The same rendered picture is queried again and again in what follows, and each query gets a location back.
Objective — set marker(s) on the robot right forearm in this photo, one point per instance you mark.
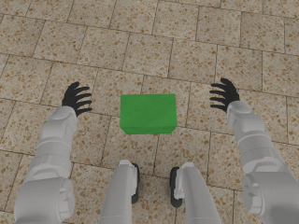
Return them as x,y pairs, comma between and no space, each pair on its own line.
253,140

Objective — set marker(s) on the robot right hand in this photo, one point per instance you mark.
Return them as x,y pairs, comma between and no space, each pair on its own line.
230,94

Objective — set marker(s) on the robot left upper arm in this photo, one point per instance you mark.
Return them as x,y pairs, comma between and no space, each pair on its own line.
45,201

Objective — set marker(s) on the robot right upper arm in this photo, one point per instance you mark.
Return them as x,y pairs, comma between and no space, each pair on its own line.
272,196

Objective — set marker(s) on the robot right shin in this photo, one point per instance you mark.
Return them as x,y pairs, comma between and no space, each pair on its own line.
177,193

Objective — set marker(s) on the robot left hand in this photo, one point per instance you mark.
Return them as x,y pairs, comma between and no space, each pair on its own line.
71,98

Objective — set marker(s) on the robot right thigh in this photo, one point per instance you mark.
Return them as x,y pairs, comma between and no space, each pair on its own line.
199,204

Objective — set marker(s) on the robot left forearm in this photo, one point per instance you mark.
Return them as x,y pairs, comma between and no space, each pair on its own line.
52,158

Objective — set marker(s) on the carton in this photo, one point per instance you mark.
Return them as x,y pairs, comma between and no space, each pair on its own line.
148,113

